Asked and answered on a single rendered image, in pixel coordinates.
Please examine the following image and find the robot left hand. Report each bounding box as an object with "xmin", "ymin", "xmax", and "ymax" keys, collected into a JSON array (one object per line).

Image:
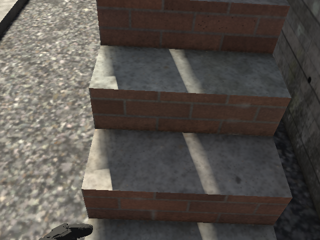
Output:
[{"xmin": 39, "ymin": 223, "xmax": 93, "ymax": 240}]

